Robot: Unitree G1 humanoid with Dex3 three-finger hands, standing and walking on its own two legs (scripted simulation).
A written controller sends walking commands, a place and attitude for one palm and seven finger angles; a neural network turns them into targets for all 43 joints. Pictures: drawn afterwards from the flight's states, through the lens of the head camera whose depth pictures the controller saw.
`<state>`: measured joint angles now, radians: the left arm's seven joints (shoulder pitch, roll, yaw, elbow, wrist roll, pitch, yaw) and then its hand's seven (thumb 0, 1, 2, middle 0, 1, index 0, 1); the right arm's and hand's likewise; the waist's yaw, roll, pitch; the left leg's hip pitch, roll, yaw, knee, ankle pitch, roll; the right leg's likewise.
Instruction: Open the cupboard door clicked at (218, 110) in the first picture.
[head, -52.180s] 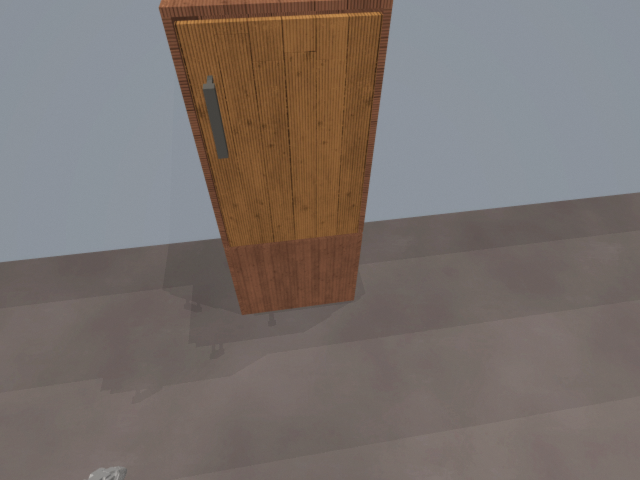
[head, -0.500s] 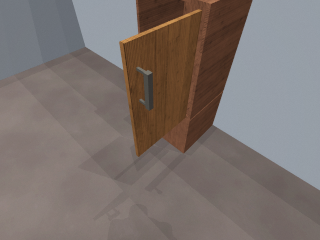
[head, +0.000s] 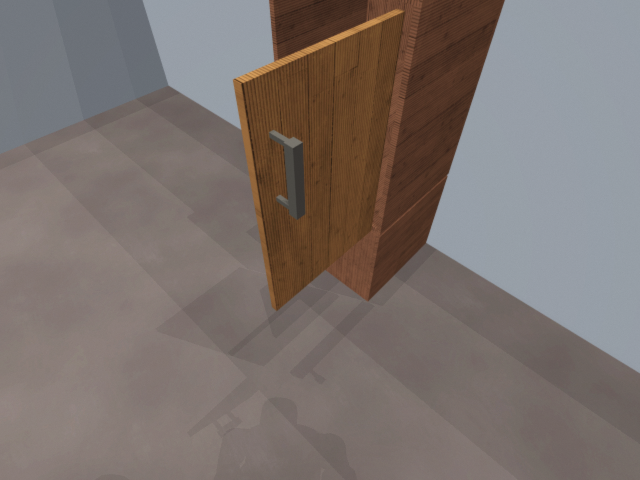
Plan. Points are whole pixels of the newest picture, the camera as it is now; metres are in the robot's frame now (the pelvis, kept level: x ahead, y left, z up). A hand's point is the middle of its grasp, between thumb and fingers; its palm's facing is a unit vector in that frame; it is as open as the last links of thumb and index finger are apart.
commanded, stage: look to check the result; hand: left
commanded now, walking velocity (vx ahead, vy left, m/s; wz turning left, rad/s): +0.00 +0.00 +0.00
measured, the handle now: (287, 176) +0.57 +0.09 +0.05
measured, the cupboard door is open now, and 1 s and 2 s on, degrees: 89 89 89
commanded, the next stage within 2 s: stand and wait in 0.14 s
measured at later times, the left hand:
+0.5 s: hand out of the picture +0.00 +0.17 -0.18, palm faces +0.03 -0.98 -0.19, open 7.4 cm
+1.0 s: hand out of the picture +0.02 +0.17 -0.17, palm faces +0.02 -0.98 -0.21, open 7.4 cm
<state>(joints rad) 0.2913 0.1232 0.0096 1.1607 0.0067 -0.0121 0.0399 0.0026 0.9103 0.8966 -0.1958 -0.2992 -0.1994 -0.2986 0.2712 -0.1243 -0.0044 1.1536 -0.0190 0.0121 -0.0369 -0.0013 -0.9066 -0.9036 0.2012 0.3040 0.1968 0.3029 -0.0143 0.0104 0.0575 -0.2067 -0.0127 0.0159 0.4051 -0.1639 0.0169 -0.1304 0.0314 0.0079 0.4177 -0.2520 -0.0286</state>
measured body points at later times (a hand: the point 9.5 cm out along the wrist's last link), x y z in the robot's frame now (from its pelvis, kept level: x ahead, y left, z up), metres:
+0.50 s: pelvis +0.01 +0.00 +0.00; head +0.03 +0.00 +0.45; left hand +0.00 +0.22 -0.16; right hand +0.01 -0.22 -0.16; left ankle +0.04 +0.11 -0.74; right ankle -0.01 -0.10 -0.74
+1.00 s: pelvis +0.02 -0.01 +0.00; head +0.03 -0.01 +0.45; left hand +0.02 +0.22 -0.16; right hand +0.04 -0.23 -0.16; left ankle +0.04 +0.11 -0.74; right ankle -0.01 -0.10 -0.74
